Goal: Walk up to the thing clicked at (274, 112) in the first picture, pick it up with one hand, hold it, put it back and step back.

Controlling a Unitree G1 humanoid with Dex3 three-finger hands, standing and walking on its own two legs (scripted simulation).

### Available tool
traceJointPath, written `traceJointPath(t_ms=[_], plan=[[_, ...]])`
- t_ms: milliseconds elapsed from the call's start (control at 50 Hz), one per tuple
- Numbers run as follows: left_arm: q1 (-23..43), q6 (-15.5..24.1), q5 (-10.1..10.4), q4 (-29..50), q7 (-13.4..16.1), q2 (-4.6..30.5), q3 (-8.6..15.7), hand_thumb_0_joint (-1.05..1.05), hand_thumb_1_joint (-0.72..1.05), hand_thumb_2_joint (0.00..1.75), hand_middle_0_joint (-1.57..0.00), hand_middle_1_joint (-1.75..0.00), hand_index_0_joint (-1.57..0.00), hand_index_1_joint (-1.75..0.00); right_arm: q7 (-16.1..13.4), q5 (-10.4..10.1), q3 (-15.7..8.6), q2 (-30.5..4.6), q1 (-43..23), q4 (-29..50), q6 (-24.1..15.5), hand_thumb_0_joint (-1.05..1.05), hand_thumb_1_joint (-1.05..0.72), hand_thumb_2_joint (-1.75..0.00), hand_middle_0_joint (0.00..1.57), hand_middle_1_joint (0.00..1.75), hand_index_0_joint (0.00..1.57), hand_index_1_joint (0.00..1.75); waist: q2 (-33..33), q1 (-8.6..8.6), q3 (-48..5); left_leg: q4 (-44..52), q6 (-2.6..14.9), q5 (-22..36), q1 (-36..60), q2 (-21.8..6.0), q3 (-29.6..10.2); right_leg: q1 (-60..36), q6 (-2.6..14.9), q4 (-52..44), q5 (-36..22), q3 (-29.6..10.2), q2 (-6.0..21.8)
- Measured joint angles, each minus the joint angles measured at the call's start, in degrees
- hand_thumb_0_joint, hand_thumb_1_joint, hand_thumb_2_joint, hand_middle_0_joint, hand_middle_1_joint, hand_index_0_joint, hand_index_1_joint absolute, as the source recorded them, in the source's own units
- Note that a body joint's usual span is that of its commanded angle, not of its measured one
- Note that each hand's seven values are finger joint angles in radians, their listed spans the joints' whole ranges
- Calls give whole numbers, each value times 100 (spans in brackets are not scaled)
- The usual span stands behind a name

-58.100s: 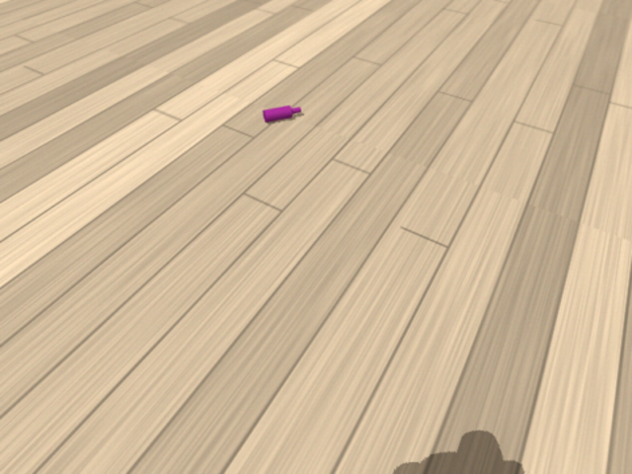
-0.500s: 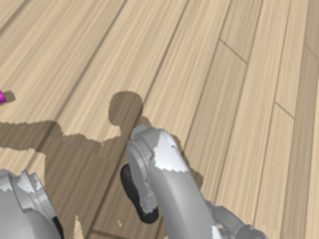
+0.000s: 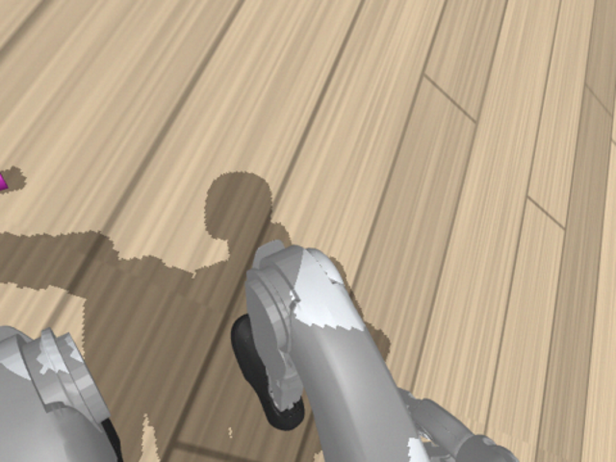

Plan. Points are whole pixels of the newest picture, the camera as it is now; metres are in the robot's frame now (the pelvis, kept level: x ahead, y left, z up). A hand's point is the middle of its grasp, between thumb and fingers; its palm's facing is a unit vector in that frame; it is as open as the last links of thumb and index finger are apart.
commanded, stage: open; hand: left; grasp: from above
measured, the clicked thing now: out of the picture +0.45 +0.30 -0.27
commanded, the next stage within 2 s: withdraw in 0.24 s
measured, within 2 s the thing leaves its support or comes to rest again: neither
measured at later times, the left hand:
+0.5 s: hand out of the picture +0.44 +0.32 -0.25, palm faces -0.40 -0.17 -0.90, open 13.8 cm
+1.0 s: hand out of the picture +0.42 +0.34 -0.06, palm faces -0.45 -0.13 -0.88, open 14.0 cm
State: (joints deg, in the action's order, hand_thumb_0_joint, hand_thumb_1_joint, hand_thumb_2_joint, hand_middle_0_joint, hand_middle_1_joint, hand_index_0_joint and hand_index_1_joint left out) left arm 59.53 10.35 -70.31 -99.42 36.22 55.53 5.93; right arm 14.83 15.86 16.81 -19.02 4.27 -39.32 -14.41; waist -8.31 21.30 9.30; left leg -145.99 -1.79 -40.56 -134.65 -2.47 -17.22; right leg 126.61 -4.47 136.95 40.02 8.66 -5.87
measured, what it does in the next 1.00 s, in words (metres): rises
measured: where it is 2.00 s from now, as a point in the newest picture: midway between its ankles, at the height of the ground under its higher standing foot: (200, 434)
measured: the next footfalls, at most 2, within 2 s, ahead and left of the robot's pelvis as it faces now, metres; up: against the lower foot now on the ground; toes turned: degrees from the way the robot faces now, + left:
none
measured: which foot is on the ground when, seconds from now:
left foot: down 0.00-1.00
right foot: down 0.00-1.00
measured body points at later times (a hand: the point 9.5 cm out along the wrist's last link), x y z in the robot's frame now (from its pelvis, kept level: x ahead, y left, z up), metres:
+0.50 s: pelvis +0.00 +0.00 +0.00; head +0.27 +0.13 +0.34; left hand +0.45 +0.33 -0.20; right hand +0.06 -0.25 -0.06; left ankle +0.06 +0.14 -0.27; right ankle +0.11 -0.12 -0.27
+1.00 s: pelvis -0.01 -0.01 +0.06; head +0.19 +0.07 +0.45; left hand +0.44 +0.34 -0.01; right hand +0.12 -0.26 -0.05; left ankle +0.06 +0.14 -0.27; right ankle +0.11 -0.12 -0.27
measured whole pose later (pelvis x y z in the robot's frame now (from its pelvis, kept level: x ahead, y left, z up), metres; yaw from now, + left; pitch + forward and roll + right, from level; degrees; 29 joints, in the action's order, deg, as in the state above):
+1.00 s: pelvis -0.01 -0.01 +0.06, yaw +7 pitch +32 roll -8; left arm 55.7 3.4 -62.8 -74.8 10.1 39.2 -3.3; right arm 9.8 5.4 4.5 -16.8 7.3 -38.3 -2.1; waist 1.0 11.3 -4.8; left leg -131.9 -1.2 -36.6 -128.0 -2.4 -9.2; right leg 122.2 -2.7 128.4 38.9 3.4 -2.7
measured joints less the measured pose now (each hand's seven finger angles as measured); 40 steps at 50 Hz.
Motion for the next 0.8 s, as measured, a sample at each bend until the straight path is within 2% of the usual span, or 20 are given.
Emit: traceJointPath(t_ms=[180,340,440,520,600,660,700,800], plan=[[-4,25,14,-9,-13,-23,-47,0,-38,89,-20,-87,-20,-87,-29,-3,32,2,-18,42,38,0,-90,-90,20,30,20,30,-6,-9,19,29,6,21,30,-14,7,-20,-17,-31,-34,-4,-8],[13,37,-49,-29,-4,50,40,0,-44,96,-14,-94,-14,-95,-53,3,56,-8,-2,78,28,0,-90,-89,20,30,20,30,-23,36,45,35,13,57,17,-8,5,-17,2,-43,-65,2,-5],[-19,26,-8,23,4,69,72,0,-46,98,-12,-97,-12,-97,-55,14,60,-9,35,73,38,0,-90,-89,20,30,20,30,-25,36,58,32,16,58,11,-11,-6,-14,-14,-51,-73,10,-10],[-224,-15,-10,562,-96,-118,61,0,-47,98,-11,-98,-11,-98,-23,-1,-37,25,148,15,57,0,-90,-89,20,30,20,30,27,-64,-22,57,2,44,7,-9,9,-4,12,-60,-56,3,3],[-536,-148,32,1342,-170,-509,138,0,-48,98,-10,-98,-11,-98,90,-117,-246,91,296,-107,128,0,-90,-89,20,30,20,30,202,-231,-358,110,-21,25,-56,2,51,75,65,-66,-13,-19,40],[-778,-391,131,1905,-348,-849,126,0,-49,98,-10,-98,-10,-98,145,-297,-508,165,383,-179,278,0,-90,-90,20,30,20,30,410,-385,-712,194,-21,21,-105,7,132,138,86,-91,27,-73,77],[-897,-586,239,2209,-535,-1064,17,0,-49,98,-9,-98,-10,-98,162,-454,-695,209,404,-226,411,0,-90,-90,20,30,20,30,566,-502,-952,292,-5,36,-112,8,228,157,98,-130,54,-139,111],[-914,-971,575,2649,-1331,-1422,-382,0,-50,99,-9,-98,-9,-98,85,-793,-1083,283,332,-218,750,0,-91,-90,20,30,20,30,844,-794,-1312,665,50,121,90,-14,525,26,87,-326,59,-353,189]])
